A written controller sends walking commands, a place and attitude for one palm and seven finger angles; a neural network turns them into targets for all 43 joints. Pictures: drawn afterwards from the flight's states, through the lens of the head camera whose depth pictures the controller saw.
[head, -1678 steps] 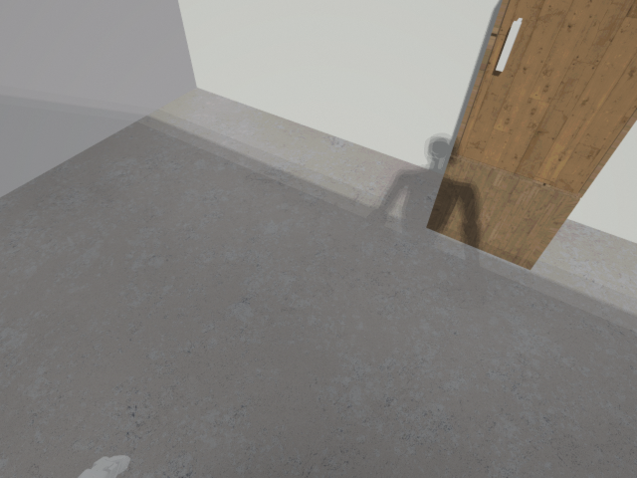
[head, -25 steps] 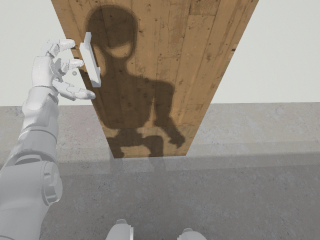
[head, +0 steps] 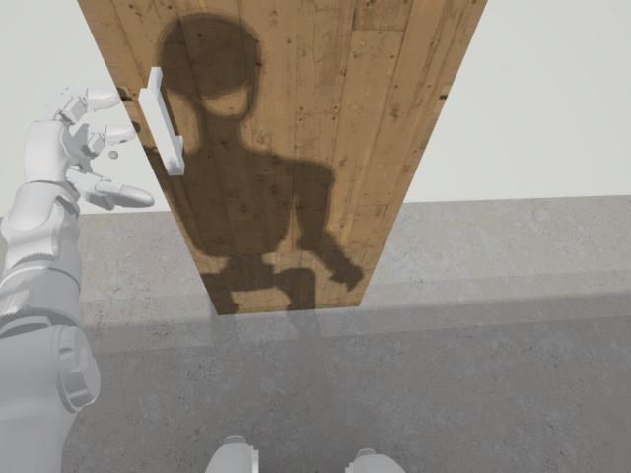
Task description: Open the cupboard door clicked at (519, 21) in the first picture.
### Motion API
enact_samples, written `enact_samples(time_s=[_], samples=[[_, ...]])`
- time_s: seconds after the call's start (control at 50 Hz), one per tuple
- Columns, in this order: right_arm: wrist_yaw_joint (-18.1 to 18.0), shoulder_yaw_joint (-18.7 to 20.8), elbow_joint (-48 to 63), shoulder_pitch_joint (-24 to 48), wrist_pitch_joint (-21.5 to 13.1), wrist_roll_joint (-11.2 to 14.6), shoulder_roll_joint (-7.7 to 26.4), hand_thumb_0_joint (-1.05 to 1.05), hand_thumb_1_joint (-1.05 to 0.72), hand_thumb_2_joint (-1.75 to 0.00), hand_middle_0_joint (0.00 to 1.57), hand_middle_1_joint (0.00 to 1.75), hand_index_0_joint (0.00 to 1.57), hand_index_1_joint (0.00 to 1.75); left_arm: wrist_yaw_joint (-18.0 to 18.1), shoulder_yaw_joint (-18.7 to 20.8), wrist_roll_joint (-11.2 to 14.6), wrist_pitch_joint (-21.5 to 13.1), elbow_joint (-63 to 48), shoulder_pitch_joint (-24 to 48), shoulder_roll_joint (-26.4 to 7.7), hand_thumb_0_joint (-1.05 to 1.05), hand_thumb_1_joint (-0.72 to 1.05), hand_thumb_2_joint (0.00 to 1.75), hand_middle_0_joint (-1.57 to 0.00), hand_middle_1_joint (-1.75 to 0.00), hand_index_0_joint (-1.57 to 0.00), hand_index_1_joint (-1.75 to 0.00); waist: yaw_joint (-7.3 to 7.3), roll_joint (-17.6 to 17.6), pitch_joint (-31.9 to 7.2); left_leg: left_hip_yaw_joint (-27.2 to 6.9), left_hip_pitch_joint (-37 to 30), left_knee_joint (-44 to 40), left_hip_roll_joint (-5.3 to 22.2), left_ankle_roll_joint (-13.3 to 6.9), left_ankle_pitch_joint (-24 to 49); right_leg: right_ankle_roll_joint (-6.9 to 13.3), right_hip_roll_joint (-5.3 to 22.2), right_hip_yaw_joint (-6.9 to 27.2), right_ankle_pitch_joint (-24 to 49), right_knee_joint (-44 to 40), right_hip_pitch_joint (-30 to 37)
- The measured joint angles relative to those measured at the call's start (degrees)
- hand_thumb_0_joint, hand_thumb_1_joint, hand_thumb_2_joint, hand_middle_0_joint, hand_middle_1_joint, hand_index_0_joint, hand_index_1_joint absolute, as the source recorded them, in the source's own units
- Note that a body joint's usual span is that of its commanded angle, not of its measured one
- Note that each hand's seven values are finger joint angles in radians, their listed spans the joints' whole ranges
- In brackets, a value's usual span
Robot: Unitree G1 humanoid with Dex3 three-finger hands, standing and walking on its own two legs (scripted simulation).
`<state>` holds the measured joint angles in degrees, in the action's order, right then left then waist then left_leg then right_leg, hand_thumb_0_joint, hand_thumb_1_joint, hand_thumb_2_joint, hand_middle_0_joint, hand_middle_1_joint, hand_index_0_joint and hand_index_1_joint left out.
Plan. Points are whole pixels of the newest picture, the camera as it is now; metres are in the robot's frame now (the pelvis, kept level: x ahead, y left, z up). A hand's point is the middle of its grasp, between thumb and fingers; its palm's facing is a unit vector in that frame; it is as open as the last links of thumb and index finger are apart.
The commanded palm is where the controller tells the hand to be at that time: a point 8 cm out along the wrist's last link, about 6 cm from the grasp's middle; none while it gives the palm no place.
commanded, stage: move the hooked fingers beside the handle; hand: left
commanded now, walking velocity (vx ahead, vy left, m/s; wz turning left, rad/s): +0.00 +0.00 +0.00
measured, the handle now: (166, 124) +0.53 +0.17 +0.11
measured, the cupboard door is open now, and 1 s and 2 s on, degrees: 0 0 0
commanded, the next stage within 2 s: slide the fingers in behind the handle in 0.98 s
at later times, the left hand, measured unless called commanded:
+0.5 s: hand (113, 152) +0.48 +0.23 +0.11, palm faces +0.03 -1.00 -0.01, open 14.0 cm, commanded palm +0.46 +0.27 +0.11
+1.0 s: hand (106, 152) +0.47 +0.23 +0.12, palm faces +0.03 -1.00 -0.02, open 14.0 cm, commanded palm +0.45 +0.28 +0.11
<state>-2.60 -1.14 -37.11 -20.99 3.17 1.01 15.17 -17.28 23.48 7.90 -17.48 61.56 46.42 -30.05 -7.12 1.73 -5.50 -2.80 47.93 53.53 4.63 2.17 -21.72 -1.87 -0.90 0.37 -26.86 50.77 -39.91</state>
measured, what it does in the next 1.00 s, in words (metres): stands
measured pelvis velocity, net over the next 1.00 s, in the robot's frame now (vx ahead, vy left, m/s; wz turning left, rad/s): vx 0.00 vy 0.00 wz -0.01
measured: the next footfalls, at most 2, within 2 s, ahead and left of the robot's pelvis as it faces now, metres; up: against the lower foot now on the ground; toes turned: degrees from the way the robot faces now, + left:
none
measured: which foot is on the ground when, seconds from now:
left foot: down 0.00-1.00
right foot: down 0.00-1.00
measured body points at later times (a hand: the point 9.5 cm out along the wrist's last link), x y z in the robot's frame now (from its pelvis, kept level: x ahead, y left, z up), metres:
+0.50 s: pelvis +0.00 +0.00 +0.00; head +0.09 +0.02 +0.44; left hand +0.48 +0.28 +0.11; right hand +0.01 -0.26 -0.11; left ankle +0.04 +0.14 -0.69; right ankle -0.03 -0.15 -0.69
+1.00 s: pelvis +0.00 +0.00 +0.00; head +0.09 +0.02 +0.44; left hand +0.47 +0.29 +0.12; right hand +0.03 -0.27 -0.11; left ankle +0.04 +0.14 -0.69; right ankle -0.03 -0.15 -0.69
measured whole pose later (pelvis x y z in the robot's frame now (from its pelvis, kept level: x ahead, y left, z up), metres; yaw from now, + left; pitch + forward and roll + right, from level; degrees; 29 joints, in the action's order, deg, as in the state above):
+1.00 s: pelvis +0.00 +0.00 +0.00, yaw +0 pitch +16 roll -3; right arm -2.7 -0.9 -36.7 -22.1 3.4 1.0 15.3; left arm -19.3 23.9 8.9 -17.6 58.7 44.7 -30.6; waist -6.8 1.8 -6.0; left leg -2.6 48.0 53.6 4.9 2.1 -22.1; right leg -2.0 -1.2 0.7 -26.7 50.3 -39.9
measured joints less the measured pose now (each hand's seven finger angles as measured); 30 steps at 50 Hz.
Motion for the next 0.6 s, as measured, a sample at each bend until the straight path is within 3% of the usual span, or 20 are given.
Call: enact_samples(time_s=[0.26, 0.6], samples=[[-0.5, -0.2, 0.1, -0.5, 0.0, 0.0, 0.4, 0.00, -0.91, -0.90, 0.21, 0.30, 0.20, 0.30, -1.4, 1.5, -0.5, 0.4, 2.4, 1.9, -2.6, -0.01, -0.50, 0.30, -0.30, -1.20, -0.30, -1.20, -1.15, 0.0, 0.0, 0.0, 1.6, 0.7, 0.3, 0.0, 0.1, -0.1, -0.3, 0.2, 0.3, 0.6, -1.7], [0.0, -0.4, 0.2, -1.1, 0.2, -0.2, -0.4, 0.00, -0.91, -0.90, 0.21, 0.30, 0.21, 0.30, -0.5, 1.1, -0.5, 0.8, 1.3, 1.2, -0.6, -0.01, -0.50, 0.30, -0.30, -1.20, -0.30, -1.20, -0.84, 0.1, -0.4, 0.4, 1.2, 0.6, 0.1, -0.3, -0.2, -0.4, -0.1, 0.5, 0.2, 0.2, -1.3]])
